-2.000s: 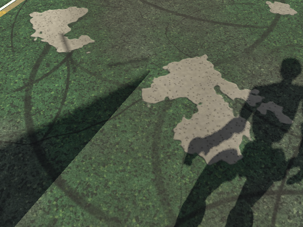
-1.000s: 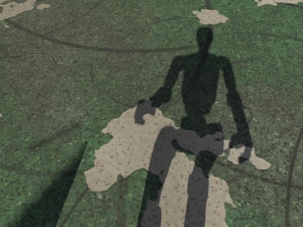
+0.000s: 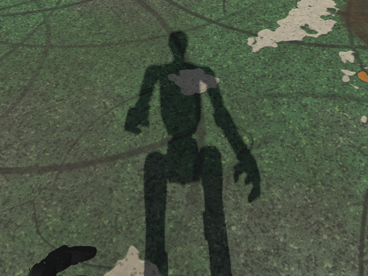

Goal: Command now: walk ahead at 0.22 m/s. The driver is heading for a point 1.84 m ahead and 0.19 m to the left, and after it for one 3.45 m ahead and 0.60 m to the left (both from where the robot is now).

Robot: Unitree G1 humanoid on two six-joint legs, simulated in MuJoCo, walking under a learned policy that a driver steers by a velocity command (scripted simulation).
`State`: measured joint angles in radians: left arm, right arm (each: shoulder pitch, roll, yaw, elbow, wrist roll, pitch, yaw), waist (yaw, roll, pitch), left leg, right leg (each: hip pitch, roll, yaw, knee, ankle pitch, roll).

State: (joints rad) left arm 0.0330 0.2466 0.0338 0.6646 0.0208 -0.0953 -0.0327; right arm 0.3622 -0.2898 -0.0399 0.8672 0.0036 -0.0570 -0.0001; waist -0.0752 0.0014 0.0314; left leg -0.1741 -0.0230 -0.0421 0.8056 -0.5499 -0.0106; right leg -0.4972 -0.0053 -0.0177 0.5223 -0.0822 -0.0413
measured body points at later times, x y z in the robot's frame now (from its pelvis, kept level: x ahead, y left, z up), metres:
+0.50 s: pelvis +0.09 +0.01 +0.01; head +0.10 +0.02 +0.46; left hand +0.20 +0.25 -0.13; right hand +0.18 -0.25 -0.12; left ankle +0.10 +0.14 -0.72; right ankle +0.12 -0.10 -0.72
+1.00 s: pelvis +0.11 +0.01 +0.01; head +0.12 +0.01 +0.46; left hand +0.18 +0.27 -0.14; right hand +0.17 -0.24 -0.13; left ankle +0.10 +0.14 -0.72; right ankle +0.12 -0.10 -0.72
